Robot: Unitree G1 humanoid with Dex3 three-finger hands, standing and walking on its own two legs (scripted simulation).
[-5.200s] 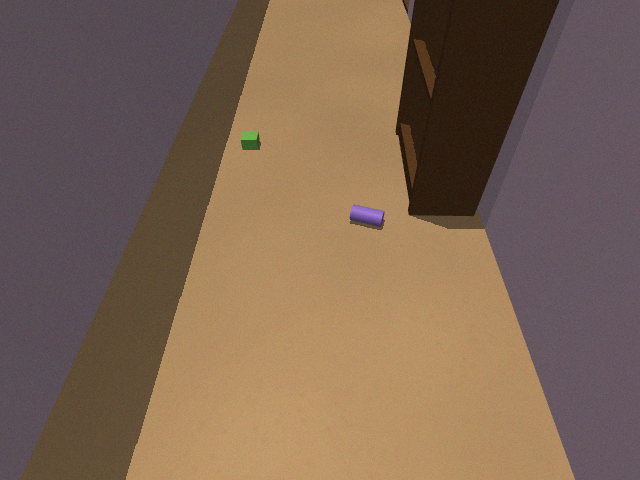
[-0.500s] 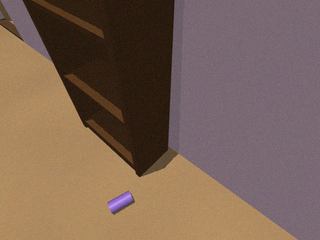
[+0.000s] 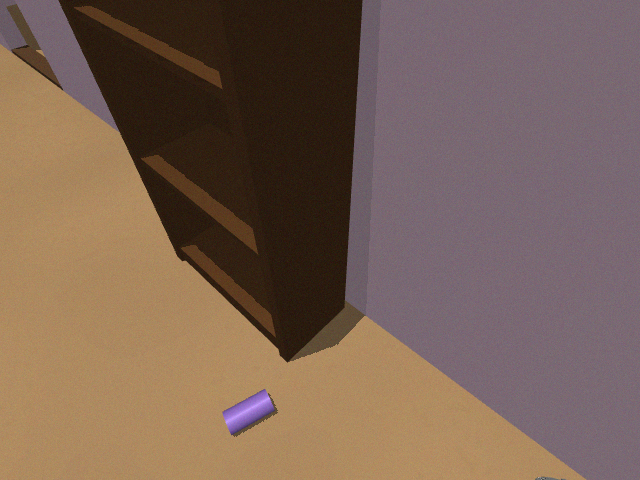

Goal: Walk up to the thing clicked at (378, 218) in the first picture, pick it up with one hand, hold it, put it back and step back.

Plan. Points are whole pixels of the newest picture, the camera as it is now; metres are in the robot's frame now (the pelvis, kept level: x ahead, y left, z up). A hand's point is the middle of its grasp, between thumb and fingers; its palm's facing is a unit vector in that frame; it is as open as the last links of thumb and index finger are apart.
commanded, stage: walk up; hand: left
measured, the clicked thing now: (248, 411) +0.44 +0.25 -0.74
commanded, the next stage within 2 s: stand in 0.18 s
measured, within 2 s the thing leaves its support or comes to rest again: neither
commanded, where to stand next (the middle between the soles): +0.04 -0.01 m, yaw +0 degrees
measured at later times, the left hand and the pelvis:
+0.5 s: hand out of the picture +0.07 +0.25 -0.15, palm faces -0.02 -0.94 -0.34, open 7.4 cm; pelvis -0.01 +0.00 +0.00, yaw +0 degrees
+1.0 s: hand out of the picture +0.05 +0.25 -0.16, palm faces -0.03 -0.94 -0.34, open 7.4 cm; pelvis -0.02 +0.00 +0.00, yaw +0 degrees
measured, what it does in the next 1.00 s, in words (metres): stands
